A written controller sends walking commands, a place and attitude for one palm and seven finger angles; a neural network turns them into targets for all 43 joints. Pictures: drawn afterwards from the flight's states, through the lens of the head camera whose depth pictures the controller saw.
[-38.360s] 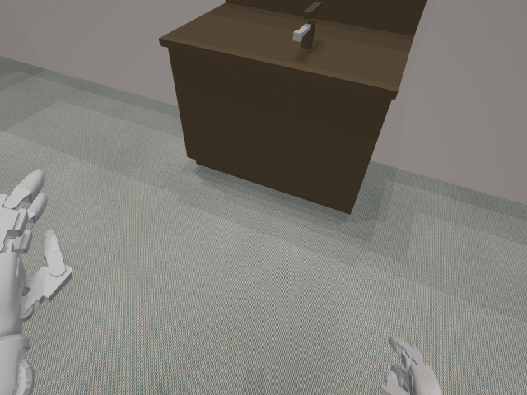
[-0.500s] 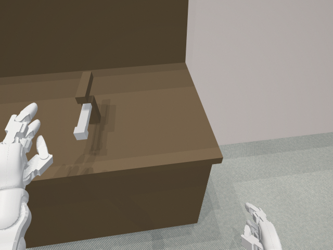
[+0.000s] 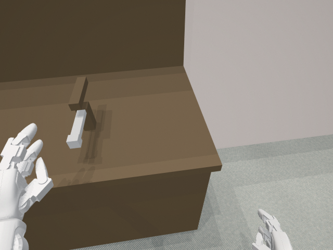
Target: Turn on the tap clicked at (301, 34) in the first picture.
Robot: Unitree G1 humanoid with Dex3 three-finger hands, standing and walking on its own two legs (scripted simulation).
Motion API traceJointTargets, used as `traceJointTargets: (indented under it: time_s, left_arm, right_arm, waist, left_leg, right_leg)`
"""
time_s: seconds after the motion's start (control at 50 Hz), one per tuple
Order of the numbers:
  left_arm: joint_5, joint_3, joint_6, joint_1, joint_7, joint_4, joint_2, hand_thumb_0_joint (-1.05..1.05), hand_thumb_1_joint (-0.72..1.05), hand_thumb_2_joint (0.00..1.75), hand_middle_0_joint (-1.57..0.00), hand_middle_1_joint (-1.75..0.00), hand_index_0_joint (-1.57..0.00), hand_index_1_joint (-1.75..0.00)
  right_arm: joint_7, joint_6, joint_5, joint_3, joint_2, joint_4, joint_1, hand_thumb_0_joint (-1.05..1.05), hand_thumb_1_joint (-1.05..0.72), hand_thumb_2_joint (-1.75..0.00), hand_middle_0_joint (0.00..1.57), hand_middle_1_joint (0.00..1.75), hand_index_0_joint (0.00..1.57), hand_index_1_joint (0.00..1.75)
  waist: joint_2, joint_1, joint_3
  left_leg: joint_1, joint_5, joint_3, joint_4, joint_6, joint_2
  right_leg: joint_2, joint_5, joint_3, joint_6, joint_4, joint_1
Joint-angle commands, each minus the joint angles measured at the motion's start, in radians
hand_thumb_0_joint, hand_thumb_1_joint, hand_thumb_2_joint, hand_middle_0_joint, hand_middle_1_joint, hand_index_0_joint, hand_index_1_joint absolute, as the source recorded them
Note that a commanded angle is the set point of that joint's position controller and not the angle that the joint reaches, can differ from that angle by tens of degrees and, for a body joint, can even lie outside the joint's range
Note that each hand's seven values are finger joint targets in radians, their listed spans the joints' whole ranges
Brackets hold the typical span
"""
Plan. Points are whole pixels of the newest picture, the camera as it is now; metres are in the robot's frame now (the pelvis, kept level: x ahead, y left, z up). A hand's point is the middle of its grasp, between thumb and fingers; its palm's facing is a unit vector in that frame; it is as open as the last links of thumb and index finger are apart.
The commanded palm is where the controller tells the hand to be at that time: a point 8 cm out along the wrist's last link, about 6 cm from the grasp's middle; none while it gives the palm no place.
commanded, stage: turn the palm inward beside the body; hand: left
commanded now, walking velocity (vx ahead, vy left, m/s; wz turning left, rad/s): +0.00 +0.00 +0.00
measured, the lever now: (74, 141) +0.35 +0.29 +0.08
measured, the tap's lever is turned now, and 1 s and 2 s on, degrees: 0 0 0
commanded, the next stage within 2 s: reach beside the lever's end, fingers flat in 1.14 s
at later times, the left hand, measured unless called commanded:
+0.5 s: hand (44, 199) +0.17 +0.24 +0.14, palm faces +0.42 -0.89 -0.17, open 7.4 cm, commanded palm +0.11 +0.28 +0.15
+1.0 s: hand (47, 199) +0.17 +0.24 +0.13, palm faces +0.43 -0.89 -0.13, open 7.4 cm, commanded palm +0.12 +0.28 +0.15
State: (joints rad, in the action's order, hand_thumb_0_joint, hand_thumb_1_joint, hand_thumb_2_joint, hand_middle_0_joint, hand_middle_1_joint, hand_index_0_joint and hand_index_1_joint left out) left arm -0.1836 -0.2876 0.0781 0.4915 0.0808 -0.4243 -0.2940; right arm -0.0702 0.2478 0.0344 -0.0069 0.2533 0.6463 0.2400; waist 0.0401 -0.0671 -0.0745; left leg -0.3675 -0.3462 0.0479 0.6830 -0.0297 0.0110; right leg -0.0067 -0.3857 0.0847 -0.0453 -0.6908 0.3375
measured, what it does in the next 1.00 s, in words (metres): stands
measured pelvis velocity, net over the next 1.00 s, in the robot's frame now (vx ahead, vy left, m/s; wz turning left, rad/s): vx -0.01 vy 0.01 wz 0.02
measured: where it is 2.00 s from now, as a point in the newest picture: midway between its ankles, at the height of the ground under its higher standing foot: outside the picture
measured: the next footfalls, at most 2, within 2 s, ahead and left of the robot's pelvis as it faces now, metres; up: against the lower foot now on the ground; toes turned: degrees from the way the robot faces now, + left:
none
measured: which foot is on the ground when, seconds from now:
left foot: down 0.00-1.00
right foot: down 0.00-1.00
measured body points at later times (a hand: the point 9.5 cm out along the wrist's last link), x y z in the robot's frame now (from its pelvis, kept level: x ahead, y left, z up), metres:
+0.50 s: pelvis -0.01 +0.01 +0.00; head -0.03 +0.00 +0.45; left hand +0.14 +0.29 +0.15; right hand +0.18 -0.20 -0.07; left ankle +0.01 +0.14 -0.72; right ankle -0.01 -0.08 -0.72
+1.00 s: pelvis -0.01 +0.01 +0.00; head -0.03 -0.01 +0.45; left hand +0.14 +0.28 +0.14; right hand +0.19 -0.20 -0.07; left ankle +0.01 +0.14 -0.72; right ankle -0.01 -0.08 -0.72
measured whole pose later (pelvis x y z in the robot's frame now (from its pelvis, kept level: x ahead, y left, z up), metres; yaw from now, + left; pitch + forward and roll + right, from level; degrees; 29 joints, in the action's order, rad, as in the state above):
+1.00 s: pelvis -0.01 +0.01 +0.00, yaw +1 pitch +1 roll -1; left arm -0.24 -0.21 -0.03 0.57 0.14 -0.50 -0.24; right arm -0.08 0.28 0.04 0.04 0.24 0.63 0.23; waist 0.05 -0.07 -0.08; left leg -0.39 -0.34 0.06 0.71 -0.02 0.00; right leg 0.00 -0.37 0.10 -0.04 -0.69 0.34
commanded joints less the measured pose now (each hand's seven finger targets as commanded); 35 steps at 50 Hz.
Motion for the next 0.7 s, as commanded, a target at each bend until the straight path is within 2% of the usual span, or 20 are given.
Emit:
traceJointTargets:
  time_s: [0.0,0.04,0.1,0.12,0.14,0.18,0.2,0.22,0.24,0.3,0.32,0.34,0.42,0.44,0.5,0.52,0.54,0.62,0.64,0.68]
  left_arm:
    - [-0.004,-0.096,0.034,-0.081,0.036,-0.222,-0.163,0.00,0.90,0.90,-0.20,-0.30,-0.20,-0.30]
    - [0.006,-0.077,0.025,-0.069,0.044,-0.239,-0.145,0.00,0.90,0.90,-0.20,-0.30,-0.20,-0.30]
    - [-0.004,-0.071,0.013,-0.061,0.043,-0.248,-0.143,0.00,0.90,0.90,-0.20,-0.30,-0.20,-0.30]
    - [-0.001,-0.090,0.009,-0.043,0.048,-0.237,-0.155,0.00,0.90,0.90,-0.20,-0.30,-0.20,-0.30]
    - [-0.006,-0.058,0.007,-0.042,0.045,-0.240,-0.121,0.00,0.90,0.90,-0.20,-0.30,-0.20,-0.30]
    - [-0.016,-0.055,-0.003,-0.049,0.043,-0.234,-0.119,0.00,0.90,0.90,-0.20,-0.30,-0.20,-0.30]
    - [-0.015,-0.055,-0.004,-0.057,0.044,-0.243,-0.126,0.00,0.90,0.90,-0.20,-0.30,-0.20,-0.30]
    - [-0.004,-0.066,-0.002,-0.063,0.052,-0.261,-0.139,0.00,0.90,0.90,-0.20,-0.30,-0.20,-0.30]
    - [0.000,-0.036,0.002,-0.064,0.054,-0.278,-0.112,0.00,0.90,0.90,-0.20,-0.30,-0.20,-0.30]
    - [-0.011,-0.034,0.007,-0.031,0.056,-0.276,-0.109,0.00,0.90,0.90,-0.20,-0.30,-0.20,-0.30]
    - [-0.008,-0.049,0.006,-0.023,0.060,-0.271,-0.121,0.00,0.90,0.90,-0.20,-0.30,-0.20,-0.30]
    - [-0.009,-0.012,0.009,-0.034,0.058,-0.280,-0.087,0.00,0.90,0.90,-0.20,-0.30,-0.20,-0.30]
    - [-0.009,-0.030,0.001,-0.004,0.066,-0.280,-0.108,0.00,0.90,0.90,-0.20,-0.30,-0.20,-0.30]
    - [-0.014,-0.008,0.001,-0.004,0.067,-0.298,-0.081,0.00,0.90,0.90,-0.20,-0.30,-0.20,-0.30]
    - [-0.029,-0.012,-0.006,0.021,0.066,-0.289,-0.082,0.00,0.90,0.90,-0.20,-0.30,-0.20,-0.30]
    - [-0.023,-0.029,-0.008,0.039,0.070,-0.283,-0.097,0.00,0.90,0.90,-0.20,-0.30,-0.20,-0.30]
    - [-0.031,-0.007,-0.005,0.018,0.070,-0.308,-0.071,0.00,0.90,0.90,-0.20,-0.30,-0.20,-0.30]
    - [-0.037,-0.042,-0.007,0.013,0.075,-0.302,-0.103,0.00,0.90,0.90,-0.20,-0.30,-0.20,-0.30]
    - [-0.043,-0.007,-0.009,0.009,0.071,-0.303,-0.066,0.00,0.90,0.90,-0.20,-0.30,-0.20,-0.30]
    - [-0.055,-0.003,-0.016,0.002,0.064,-0.301,-0.066,0.00,0.90,0.90,-0.20,-0.30,-0.20,-0.30]
  right_arm:
    - [-0.007,0.060,-0.001,-0.021,0.100,-0.173,-0.127,0.00,-0.90,-0.90,0.20,0.30,0.20,0.30]
    - [-0.007,0.059,-0.001,-0.017,0.095,-0.177,-0.130,0.00,-0.90,-0.90,0.20,0.30,0.20,0.30]
    - [-0.006,0.063,-0.004,-0.014,0.099,-0.180,-0.131,0.00,-0.90,-0.90,0.20,0.30,0.20,0.30]
    - [-0.007,0.062,-0.002,-0.010,0.096,-0.174,-0.136,0.00,-0.90,-0.90,0.20,0.30,0.20,0.30]
    - [-0.006,0.060,-0.003,-0.007,0.093,-0.180,-0.134,0.00,-0.90,-0.90,0.20,0.30,0.20,0.30]
    - [-0.009,0.059,-0.002,-0.007,0.095,-0.181,-0.139,0.00,-0.90,-0.90,0.20,0.30,0.20,0.30]
    - [-0.009,0.059,-0.001,-0.006,0.097,-0.181,-0.139,0.00,-0.90,-0.90,0.20,0.30,0.20,0.30]
    - [-0.011,0.060,0.001,-0.003,0.092,-0.177,-0.148,0.00,-0.90,-0.90,0.20,0.30,0.20,0.30]
    - [-0.009,0.061,-0.001,-0.001,0.089,-0.183,-0.144,0.00,-0.90,-0.90,0.20,0.30,0.20,0.30]
    - [-0.007,0.067,-0.005,-0.004,0.094,-0.185,-0.140,0.00,-0.90,-0.90,0.20,0.30,0.20,0.30]
    - [-0.009,0.067,-0.003,-0.001,0.093,-0.178,-0.145,0.00,-0.90,-0.90,0.20,0.30,0.20,0.30]
    - [-0.009,0.067,-0.002,0.000,0.090,-0.184,-0.145,0.00,-0.90,-0.90,0.20,0.30,0.20,0.30]
    - [-0.012,0.073,-0.001,0.003,0.093,-0.183,-0.152,0.00,-0.90,-0.90,0.20,0.30,0.20,0.30]
    - [-0.011,0.075,-0.003,0.003,0.090,-0.189,-0.151,0.00,-0.90,-0.90,0.20,0.30,0.20,0.30]
    - [-0.011,0.077,-0.002,0.003,0.095,-0.189,-0.144,0.00,-0.90,-0.90,0.20,0.30,0.20,0.30]
    - [-0.013,0.076,-0.001,0.003,0.094,-0.183,-0.149,0.00,-0.90,-0.90,0.20,0.30,0.20,0.30]
    - [-0.012,0.078,-0.002,0.004,0.091,-0.190,-0.151,0.00,-0.90,-0.90,0.20,0.30,0.20,0.30]
    - [-0.014,0.085,0.000,0.003,0.093,-0.176,-0.147,0.00,-0.90,-0.90,0.20,0.30,0.20,0.30]
    - [-0.014,0.086,0.000,0.006,0.089,-0.183,-0.150,0.00,-0.90,-0.90,0.20,0.30,0.20,0.30]
    - [-0.014,0.091,0.004,0.005,0.093,-0.181,-0.151,0.00,-0.90,-0.90,0.20,0.30,0.20,0.30]
  waist:
    - [-0.012,-0.005,-0.060]
    - [0.001,-0.005,-0.071]
    - [-0.023,-0.005,-0.072]
    - [-0.010,-0.011,-0.052]
    - [-0.024,-0.004,-0.051]
    - [-0.037,0.000,-0.034]
    - [-0.025,-0.001,-0.033]
    - [0.023,-0.007,-0.025]
    - [0.034,0.000,-0.036]
    - [-0.009,0.000,-0.050]
    - [0.002,-0.007,-0.041]
    - [0.000,0.005,-0.038]
    - [0.013,-0.005,-0.007]
    - [0.016,0.000,-0.031]
    - [-0.021,-0.002,-0.031]
    - [-0.008,-0.008,-0.022]
    - [-0.004,-0.001,-0.031]
    - [0.015,-0.006,-0.028]
    - [-0.003,0.002,-0.029]
    - [0.016,0.002,-0.027]
  left_leg:
    - [0.039,0.188,-0.029,-0.074,0.062,-0.027]
    - [0.050,0.197,-0.030,-0.076,0.061,-0.026]
    - [0.046,0.194,-0.023,-0.074,0.061,-0.024]
    - [0.044,0.189,-0.020,-0.079,0.059,-0.023]
    - [0.040,0.180,-0.018,-0.081,0.059,-0.023]
    - [0.033,0.157,-0.017,-0.079,0.060,-0.023]
    - [0.029,0.145,-0.013,-0.083,0.059,-0.022]
    - [0.037,0.138,-0.012,-0.088,0.056,-0.023]
    - [0.046,0.145,-0.008,-0.090,0.054,-0.022]
    - [0.039,0.150,-0.006,-0.079,0.056,-0.022]
    - [0.035,0.138,-0.002,-0.083,0.055,-0.023]
    - [0.038,0.124,-0.001,-0.084,0.054,-0.022]
    - [0.019,0.083,0.008,-0.094,0.052,-0.023]
    - [0.026,0.092,0.005,-0.090,0.054,-0.026]
    - [0.012,0.096,0.007,-0.083,0.054,-0.024]
    - [0.014,0.092,0.009,-0.086,0.053,-0.024]
    - [0.018,0.095,0.007,-0.084,0.054,-0.026]
    - [0.014,0.098,0.008,-0.077,0.053,-0.026]
    - [0.016,0.095,0.008,-0.076,0.054,-0.027]
    - [0.015,0.084,0.006,-0.075,0.054,-0.027]
  right_leg:
    - [0.025,0.200,-0.036,0.042,0.152,0.000]
    - [0.023,0.203,-0.028,0.039,0.146,0.001]
    - [0.020,0.204,-0.026,0.040,0.144,0.001]
    - [0.018,0.195,-0.024,0.037,0.148,0.005]
    - [0.019,0.187,-0.022,0.038,0.147,0.008]
    - [0.018,0.161,-0.024,0.040,0.157,0.022]
    - [0.018,0.141,-0.024,0.038,0.157,0.024]
    - [0.016,0.128,-0.022,0.034,0.155,0.030]
    - [0.017,0.131,-0.016,0.031,0.146,0.030]
    - [0.015,0.139,-0.015,0.034,0.143,0.029]
    - [0.013,0.126,-0.015,0.032,0.145,0.030]
    - [0.014,0.112,-0.012,0.033,0.142,0.042]
    - [0.013,0.078,-0.011,0.030,0.144,0.049]
    - [0.016,0.087,-0.011,0.030,0.140,0.041]
    - [0.014,0.090,-0.008,0.032,0.140,0.041]
    - [0.010,0.085,-0.009,0.030,0.142,0.043]
    - [0.016,0.091,-0.009,0.031,0.140,0.042]
    - [0.014,0.093,-0.014,0.030,0.145,0.042]
    - [0.017,0.092,-0.012,0.031,0.144,0.044]
    - [0.017,0.081,-0.017,0.030,0.151,0.044]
